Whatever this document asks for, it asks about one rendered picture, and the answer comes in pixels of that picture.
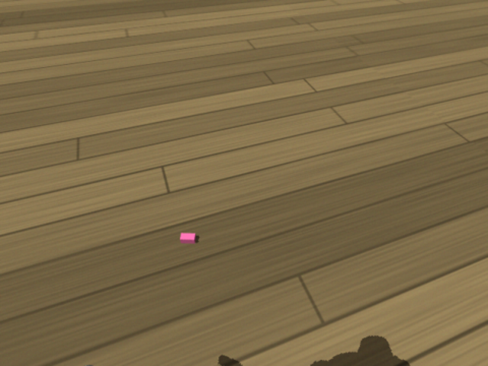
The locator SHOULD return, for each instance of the small box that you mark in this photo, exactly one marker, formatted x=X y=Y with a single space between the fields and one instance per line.
x=188 y=238

